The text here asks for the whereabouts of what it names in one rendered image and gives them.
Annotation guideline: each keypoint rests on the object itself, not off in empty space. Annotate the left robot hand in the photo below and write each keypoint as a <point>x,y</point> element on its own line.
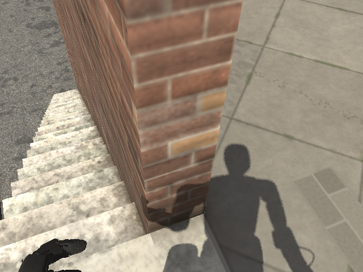
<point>51,252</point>

